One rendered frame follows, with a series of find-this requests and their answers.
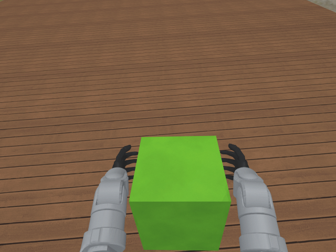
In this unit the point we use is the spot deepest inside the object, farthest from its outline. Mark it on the left robot hand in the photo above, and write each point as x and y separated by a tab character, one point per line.
121	162

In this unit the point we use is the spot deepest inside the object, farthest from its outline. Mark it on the left robot forearm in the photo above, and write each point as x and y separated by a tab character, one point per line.
106	228

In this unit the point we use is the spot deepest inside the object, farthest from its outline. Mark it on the right robot forearm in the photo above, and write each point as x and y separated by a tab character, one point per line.
256	213

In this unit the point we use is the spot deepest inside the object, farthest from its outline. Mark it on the right robot hand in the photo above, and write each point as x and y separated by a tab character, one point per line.
239	160

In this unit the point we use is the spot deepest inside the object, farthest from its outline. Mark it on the carton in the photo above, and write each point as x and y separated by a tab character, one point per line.
179	197

